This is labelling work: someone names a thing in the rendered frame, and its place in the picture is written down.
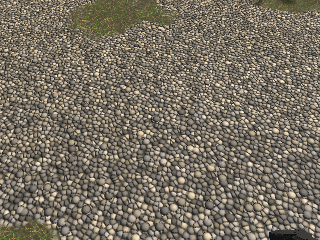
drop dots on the right robot hand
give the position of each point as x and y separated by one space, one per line
296 234

